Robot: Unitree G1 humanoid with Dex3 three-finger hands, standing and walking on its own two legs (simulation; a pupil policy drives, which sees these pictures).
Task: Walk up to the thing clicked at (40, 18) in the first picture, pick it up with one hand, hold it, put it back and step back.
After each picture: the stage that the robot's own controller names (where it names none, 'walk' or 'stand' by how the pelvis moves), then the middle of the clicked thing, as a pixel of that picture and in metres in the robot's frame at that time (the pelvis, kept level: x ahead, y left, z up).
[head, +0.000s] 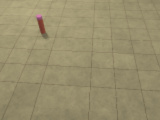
stand; (41, 24) +1.72 +0.56 -0.66
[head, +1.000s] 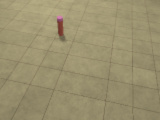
walk; (60, 26) +1.64 +0.25 -0.63
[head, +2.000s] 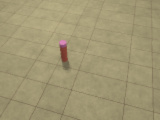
walk; (63, 51) +1.14 +0.19 -0.64
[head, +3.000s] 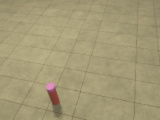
walk; (53, 94) +0.71 +0.29 -0.63
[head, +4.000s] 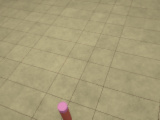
walk; (65, 113) +0.50 +0.23 -0.64
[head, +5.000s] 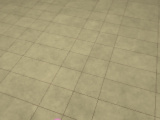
stand; out of the picture +0.41 +0.20 -0.65
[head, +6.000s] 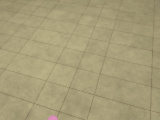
stand; out of the picture +0.40 +0.23 -0.65
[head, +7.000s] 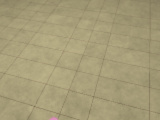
stand; out of the picture +0.41 +0.23 -0.66
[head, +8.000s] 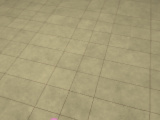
stand; out of the picture +0.41 +0.22 -0.66
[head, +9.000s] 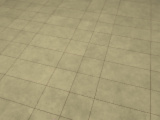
stand; out of the picture +0.40 +0.22 -0.66
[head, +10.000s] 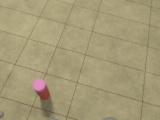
go down; (42, 90) +0.44 +0.21 -0.50
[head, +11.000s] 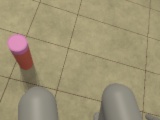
go down; (22, 54) +0.48 +0.25 -0.27
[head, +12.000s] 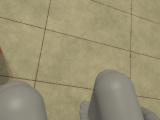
close in; out of the picture +0.47 +0.28 -0.19
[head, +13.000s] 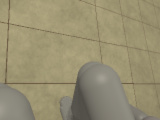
close; out of the picture +0.46 +0.30 -0.16
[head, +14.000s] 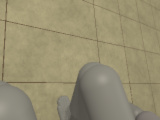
lift; out of the picture +0.43 +0.30 -0.16
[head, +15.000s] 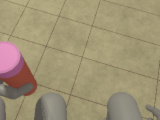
lift; (17, 75) +0.34 +0.22 +0.00
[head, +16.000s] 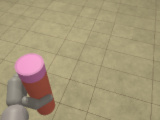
hold; (39, 89) +0.32 +0.16 +0.05
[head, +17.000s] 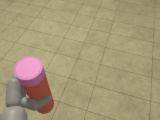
hold; (38, 90) +0.32 +0.16 +0.04
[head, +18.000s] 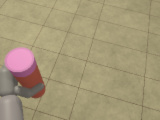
crouch; (30, 77) +0.37 +0.18 -0.02
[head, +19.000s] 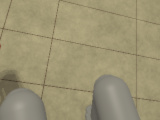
lower; out of the picture +0.49 +0.26 -0.04
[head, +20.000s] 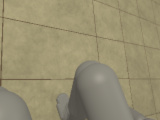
lower; out of the picture +0.45 +0.31 -0.16
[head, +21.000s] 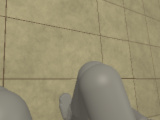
lower; out of the picture +0.44 +0.31 -0.16
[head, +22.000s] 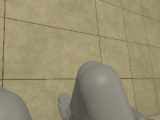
lower; out of the picture +0.44 +0.31 -0.16
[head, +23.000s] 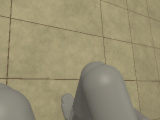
lower; out of the picture +0.43 +0.31 -0.16
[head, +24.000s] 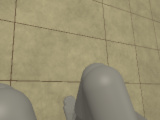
open; out of the picture +0.45 +0.29 -0.17
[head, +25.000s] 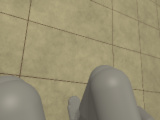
stand; out of the picture +0.45 +0.28 -0.17
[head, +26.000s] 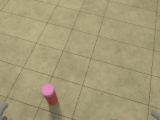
stand; (50, 95) +0.44 +0.19 -0.49
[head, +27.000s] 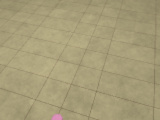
stand; out of the picture +0.42 +0.18 -0.60
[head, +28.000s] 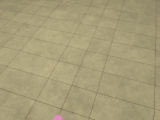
stand; out of the picture +0.42 +0.18 -0.60
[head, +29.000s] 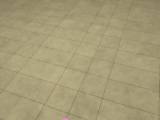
stand; out of the picture +0.44 +0.17 -0.65
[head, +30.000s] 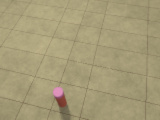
walk; (60, 97) +0.50 +0.19 -0.62
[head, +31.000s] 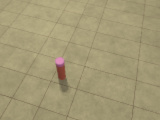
walk; (60, 69) +0.77 +0.17 -0.62
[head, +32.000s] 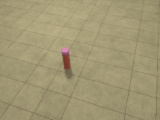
stand; (66, 59) +1.07 +0.21 -0.63
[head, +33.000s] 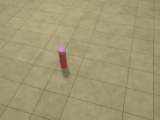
stand; (62, 58) +1.05 +0.22 -0.65
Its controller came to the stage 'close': yes
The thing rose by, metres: 0.68
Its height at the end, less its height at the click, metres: +0.00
